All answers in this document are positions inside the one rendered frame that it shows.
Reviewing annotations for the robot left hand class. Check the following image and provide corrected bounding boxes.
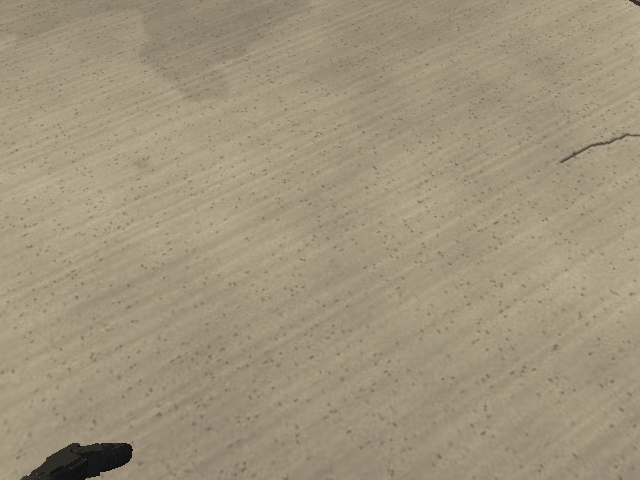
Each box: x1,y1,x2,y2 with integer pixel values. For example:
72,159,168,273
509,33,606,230
20,443,133,480

